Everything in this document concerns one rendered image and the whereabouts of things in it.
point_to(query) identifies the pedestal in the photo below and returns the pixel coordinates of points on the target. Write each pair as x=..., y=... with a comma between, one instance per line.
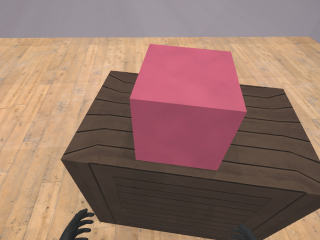
x=268, y=179

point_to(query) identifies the robot left hand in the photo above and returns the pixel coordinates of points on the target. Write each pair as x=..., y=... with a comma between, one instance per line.
x=71, y=231

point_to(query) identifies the robot right hand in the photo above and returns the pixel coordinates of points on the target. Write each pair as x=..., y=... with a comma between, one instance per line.
x=244, y=230

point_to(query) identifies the carton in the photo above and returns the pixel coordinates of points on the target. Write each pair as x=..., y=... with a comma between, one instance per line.
x=186, y=106

